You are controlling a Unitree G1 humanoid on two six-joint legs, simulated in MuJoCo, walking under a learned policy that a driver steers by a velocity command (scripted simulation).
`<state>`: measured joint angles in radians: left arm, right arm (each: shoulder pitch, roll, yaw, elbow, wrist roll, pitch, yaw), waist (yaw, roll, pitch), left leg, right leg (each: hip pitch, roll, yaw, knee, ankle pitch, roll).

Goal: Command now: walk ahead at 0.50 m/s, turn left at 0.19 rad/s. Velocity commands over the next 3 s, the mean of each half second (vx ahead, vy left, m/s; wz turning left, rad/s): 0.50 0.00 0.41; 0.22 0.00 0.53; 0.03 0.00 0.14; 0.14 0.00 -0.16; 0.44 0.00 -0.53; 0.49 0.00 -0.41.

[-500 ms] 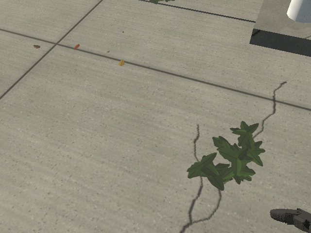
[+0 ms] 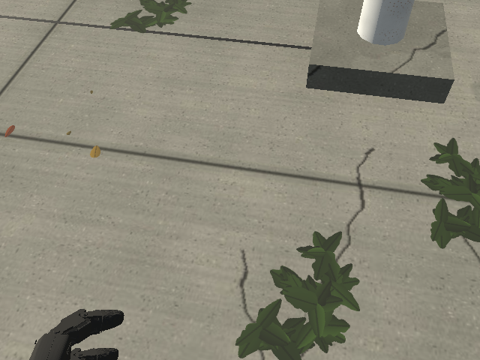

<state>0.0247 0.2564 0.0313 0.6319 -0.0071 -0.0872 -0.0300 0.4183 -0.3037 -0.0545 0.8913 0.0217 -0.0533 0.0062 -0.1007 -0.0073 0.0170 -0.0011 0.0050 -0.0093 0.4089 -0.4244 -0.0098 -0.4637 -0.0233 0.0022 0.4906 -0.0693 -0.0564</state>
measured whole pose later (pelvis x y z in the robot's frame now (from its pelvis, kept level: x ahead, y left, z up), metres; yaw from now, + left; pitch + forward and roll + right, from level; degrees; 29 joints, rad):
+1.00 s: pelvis +0.46 +0.08 +0.00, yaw +33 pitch +2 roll +0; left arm 0.10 0.28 0.04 0.73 0.02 -0.06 0.00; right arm 0.22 -0.31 -0.08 0.68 0.01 0.03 -0.03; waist -0.03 -0.01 0.02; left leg -0.25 -0.13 -0.18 0.59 -0.36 0.05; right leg -0.42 0.02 0.06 0.51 -0.10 0.03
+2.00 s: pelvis +0.56 +0.12 +0.00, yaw +27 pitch +0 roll +1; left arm 0.15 0.30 0.06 0.92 -0.03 -0.04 -0.04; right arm 0.34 -0.30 -0.08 0.88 0.02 -0.04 -0.03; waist -0.03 0.03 0.02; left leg -0.02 0.07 0.06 0.44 -0.42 -0.05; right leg -0.40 -0.04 -0.06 0.67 -0.29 -0.05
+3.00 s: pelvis +1.09 +0.20 +0.00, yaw -3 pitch +2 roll +2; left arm 0.05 0.26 0.03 0.64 -0.01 -0.05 -0.04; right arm 0.37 -0.30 -0.07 0.92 0.02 -0.06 0.01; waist -0.07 -0.02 0.04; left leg 0.03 0.06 0.15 0.43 -0.44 -0.04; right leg -0.50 -0.03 -0.02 0.55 -0.10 -0.07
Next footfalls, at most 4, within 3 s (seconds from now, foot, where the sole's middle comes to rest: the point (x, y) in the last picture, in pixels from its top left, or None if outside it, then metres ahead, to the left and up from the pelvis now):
0.52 left None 0.41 0.16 -0.76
0.98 right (217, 305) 0.63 0.05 -0.76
1.30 left None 0.42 0.22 -0.76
2.02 right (210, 283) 0.70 0.06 -0.76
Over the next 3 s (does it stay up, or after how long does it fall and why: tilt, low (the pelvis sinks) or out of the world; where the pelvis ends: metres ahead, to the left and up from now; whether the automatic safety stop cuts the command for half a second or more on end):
stays up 1.09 0.20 0.00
